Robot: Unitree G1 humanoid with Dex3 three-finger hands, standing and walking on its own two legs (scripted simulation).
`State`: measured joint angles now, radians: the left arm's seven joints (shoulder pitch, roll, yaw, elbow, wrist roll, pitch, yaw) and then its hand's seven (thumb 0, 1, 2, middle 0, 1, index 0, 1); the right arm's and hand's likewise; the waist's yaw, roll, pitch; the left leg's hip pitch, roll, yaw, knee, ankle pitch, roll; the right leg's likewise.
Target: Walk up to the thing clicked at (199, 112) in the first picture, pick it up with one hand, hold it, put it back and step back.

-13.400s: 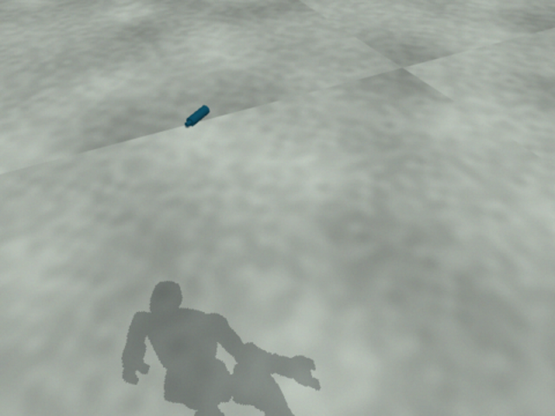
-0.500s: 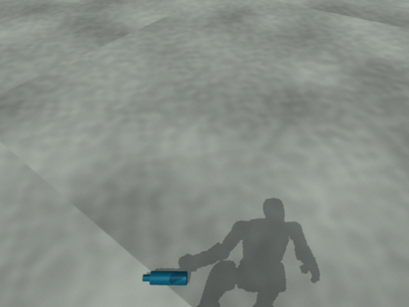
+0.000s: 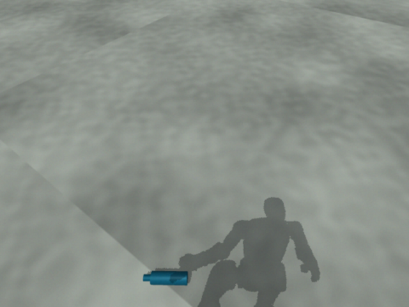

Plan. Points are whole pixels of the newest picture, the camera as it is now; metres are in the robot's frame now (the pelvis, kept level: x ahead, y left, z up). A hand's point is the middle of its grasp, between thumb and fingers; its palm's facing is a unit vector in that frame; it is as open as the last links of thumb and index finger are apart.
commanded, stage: stand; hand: left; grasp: from above
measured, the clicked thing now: (165, 277) +0.38 +0.22 -0.75
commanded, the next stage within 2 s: rise first in 0.42 s
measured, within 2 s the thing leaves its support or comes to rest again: neither
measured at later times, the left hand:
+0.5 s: hand out of the picture +0.06 +0.25 -0.16, palm faces -0.04 -0.94 -0.34, open 7.4 cm
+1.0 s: hand out of the picture +0.11 +0.26 -0.21, palm faces -0.11 -0.91 -0.39, open 12.9 cm
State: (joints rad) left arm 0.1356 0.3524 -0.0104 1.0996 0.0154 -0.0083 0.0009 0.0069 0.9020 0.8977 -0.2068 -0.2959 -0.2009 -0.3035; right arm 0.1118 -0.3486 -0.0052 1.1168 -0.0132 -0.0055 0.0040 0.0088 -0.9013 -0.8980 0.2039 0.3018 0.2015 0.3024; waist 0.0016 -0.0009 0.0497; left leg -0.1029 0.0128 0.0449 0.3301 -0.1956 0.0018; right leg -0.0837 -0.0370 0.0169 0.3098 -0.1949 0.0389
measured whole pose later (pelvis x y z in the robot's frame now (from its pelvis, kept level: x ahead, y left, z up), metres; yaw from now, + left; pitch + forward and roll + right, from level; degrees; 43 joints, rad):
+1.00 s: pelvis -0.02 +0.00 -0.06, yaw +1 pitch +12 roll -1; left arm 0.06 0.33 0.15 0.86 0.20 0.11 -0.03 0.00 -0.28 0.97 -0.11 -0.98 -0.10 -0.99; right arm 0.24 -0.25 -0.04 0.65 0.01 -0.07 -0.01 0.01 -0.91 -0.90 0.20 0.30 0.20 0.30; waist -0.03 0.01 -0.06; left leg -0.71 0.04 0.01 0.90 -0.41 0.00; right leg -0.67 -0.02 0.00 0.87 -0.41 0.03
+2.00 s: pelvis -0.11 -0.01 -0.36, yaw -2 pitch +33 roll -4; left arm -0.55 0.58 0.10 1.00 0.92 -0.20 0.16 0.00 -0.54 1.01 -0.11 -1.03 -0.10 -1.04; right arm 0.12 -0.26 -0.05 0.72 -0.04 -0.09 0.05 0.01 -0.91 -0.90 0.20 0.30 0.20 0.30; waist -0.06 0.02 -0.13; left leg -2.05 0.04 -0.09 2.11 -0.63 -0.02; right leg -1.99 0.00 -0.03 2.08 -0.66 0.03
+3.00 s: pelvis -0.10 -0.01 -0.45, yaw -5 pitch +34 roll -6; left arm -0.81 0.68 0.12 1.35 1.28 -0.27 0.45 0.00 -0.47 0.96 -0.13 -0.95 -0.13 -0.95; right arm 0.10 -0.26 -0.01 0.78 -0.15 -0.04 0.12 0.01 -0.91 -0.90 0.20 0.30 0.20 0.30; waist -0.16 -0.02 -0.06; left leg -2.30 0.03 -0.13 2.38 -0.68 -0.02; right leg -2.23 0.02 -0.05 2.33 -0.70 0.03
